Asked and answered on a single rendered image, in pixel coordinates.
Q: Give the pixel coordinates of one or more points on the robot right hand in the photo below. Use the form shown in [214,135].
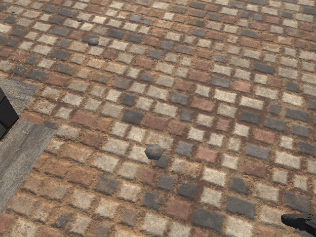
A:
[304,222]

